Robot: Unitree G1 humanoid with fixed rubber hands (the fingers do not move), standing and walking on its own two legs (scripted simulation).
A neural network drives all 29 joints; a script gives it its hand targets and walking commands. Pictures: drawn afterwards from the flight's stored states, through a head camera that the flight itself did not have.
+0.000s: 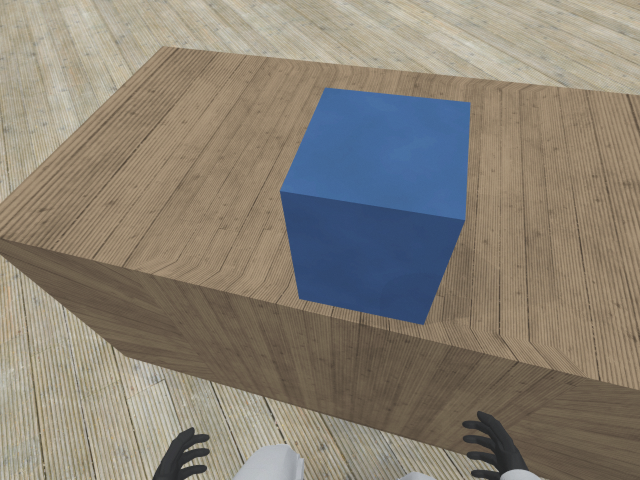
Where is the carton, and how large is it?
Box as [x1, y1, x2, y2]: [280, 88, 470, 324]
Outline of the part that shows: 325,88 280,189 299,298 423,324 464,221 470,102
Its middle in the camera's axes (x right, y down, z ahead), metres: +0.08 -0.05 +0.57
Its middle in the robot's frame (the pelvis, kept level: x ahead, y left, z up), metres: +0.47 -0.05 +0.04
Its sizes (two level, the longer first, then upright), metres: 0.210 0.200 0.250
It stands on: a pedestal, 0.67 m high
